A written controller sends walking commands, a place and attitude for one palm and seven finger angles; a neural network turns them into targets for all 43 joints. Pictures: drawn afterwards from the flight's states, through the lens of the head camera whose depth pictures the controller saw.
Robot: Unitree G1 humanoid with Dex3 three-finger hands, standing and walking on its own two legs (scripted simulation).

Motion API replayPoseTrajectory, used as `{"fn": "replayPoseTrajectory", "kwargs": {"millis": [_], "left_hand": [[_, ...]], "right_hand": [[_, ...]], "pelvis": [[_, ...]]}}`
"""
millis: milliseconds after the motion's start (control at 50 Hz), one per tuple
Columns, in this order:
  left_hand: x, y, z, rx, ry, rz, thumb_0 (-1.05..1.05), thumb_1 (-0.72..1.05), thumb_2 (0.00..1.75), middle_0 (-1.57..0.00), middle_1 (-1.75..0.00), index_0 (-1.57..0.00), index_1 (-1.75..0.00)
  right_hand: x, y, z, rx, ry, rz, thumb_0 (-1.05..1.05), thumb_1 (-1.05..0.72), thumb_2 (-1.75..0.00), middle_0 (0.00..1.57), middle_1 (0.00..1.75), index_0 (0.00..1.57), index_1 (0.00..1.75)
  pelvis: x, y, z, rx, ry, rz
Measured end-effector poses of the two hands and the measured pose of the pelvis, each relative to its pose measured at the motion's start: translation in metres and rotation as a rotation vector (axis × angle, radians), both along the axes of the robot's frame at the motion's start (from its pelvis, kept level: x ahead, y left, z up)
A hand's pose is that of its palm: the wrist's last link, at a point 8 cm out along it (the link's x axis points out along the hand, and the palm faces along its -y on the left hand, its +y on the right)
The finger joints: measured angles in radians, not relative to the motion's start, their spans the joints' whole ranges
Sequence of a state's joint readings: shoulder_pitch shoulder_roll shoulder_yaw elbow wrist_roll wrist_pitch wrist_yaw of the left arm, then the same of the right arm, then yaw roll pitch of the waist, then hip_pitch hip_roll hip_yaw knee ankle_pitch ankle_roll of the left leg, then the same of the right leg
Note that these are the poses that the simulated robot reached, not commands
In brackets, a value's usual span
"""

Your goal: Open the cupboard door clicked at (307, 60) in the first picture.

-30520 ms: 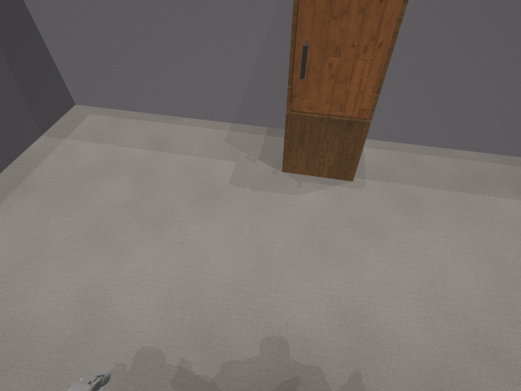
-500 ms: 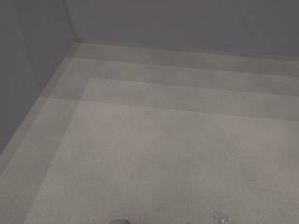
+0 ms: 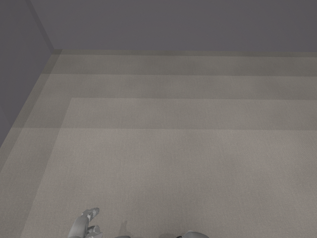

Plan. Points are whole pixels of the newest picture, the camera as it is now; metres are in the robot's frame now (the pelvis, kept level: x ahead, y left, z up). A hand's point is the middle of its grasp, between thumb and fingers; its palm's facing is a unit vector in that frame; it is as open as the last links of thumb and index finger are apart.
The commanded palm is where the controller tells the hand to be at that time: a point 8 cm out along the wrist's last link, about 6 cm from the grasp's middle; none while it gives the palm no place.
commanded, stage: turn to face it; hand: left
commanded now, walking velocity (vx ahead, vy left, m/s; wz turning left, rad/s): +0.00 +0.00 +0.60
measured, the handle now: out of the picture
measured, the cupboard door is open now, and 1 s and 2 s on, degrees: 48 48 48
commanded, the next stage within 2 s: none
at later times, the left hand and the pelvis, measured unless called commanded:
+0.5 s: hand out of the picture +0.08 +0.25 -0.16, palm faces +0.32 -0.91 -0.27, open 7.4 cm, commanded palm none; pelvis +0.06 +0.01 +0.01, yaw +17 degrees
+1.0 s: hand out of the picture +0.03 +0.12 -0.14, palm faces +0.60 -0.75 -0.27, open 7.3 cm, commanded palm none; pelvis +0.11 -0.06 +0.01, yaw +37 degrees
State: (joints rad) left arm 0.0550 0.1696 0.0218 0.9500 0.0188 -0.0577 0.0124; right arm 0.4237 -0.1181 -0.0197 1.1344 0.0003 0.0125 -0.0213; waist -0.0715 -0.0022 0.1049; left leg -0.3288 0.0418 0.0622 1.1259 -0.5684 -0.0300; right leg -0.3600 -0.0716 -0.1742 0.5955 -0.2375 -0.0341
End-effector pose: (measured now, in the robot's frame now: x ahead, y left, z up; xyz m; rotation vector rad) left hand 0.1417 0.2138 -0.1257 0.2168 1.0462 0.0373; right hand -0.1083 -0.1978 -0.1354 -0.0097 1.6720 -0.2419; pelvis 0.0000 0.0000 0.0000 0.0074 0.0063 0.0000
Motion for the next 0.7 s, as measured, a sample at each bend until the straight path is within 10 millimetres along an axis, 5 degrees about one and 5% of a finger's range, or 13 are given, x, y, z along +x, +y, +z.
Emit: {"fn": "replayPoseTrajectory", "kwargs": {"millis": [100,200,280,480,700], "left_hand": [[-0.017,-0.001,-0.002,-0.035,0.047,0.116,-0.01,0.92,0.9,-0.2,-0.3,-0.2,-0.3],[-0.028,0.026,-0.014,-0.045,0.053,0.214,-0.02,0.93,0.89,-0.2,-0.3,-0.2,-0.3],[-0.045,0.054,-0.034,-0.046,0.095,0.294,-0.01,0.92,0.9,-0.2,-0.3,-0.2,-0.3],[-0.079,0.079,0.0,0.044,0.173,0.439,0.01,0.91,0.9,-0.2,-0.3,-0.19,-0.3],[-0.085,0.025,0.021,0.127,0.163,0.537,0.01,0.91,0.9,-0.2,-0.3,-0.19,-0.3]], "right_hand": [[0.098,-0.02,0.002,-0.033,-0.174,0.107,0.01,-0.91,-0.9,0.2,0.3,0.2,0.29],[0.19,-0.025,0.009,-0.087,-0.337,0.243,0.0,-0.91,-0.9,0.2,0.3,0.2,0.29],[0.245,-0.02,0.008,-0.132,-0.438,0.345,0.0,-0.91,-0.9,0.2,0.3,0.2,0.29],[0.299,-0.015,0.02,-0.089,-0.416,0.504,0.0,-0.9,-0.9,0.21,0.3,0.2,0.3],[0.363,-0.051,-0.014,0.005,-0.385,0.585,0.0,-0.9,-0.9,0.21,0.3,0.2,0.3]], "pelvis": [[0.016,0.0,0.007,-0.002,0.007,0.064],[0.03,0.011,0.001,-0.022,0.01,0.135],[0.041,0.025,-0.014,-0.041,0.021,0.19],[0.062,0.015,0.008,-0.029,0.049,0.288],[0.091,-0.036,0.001,0.022,0.035,0.425]]}}
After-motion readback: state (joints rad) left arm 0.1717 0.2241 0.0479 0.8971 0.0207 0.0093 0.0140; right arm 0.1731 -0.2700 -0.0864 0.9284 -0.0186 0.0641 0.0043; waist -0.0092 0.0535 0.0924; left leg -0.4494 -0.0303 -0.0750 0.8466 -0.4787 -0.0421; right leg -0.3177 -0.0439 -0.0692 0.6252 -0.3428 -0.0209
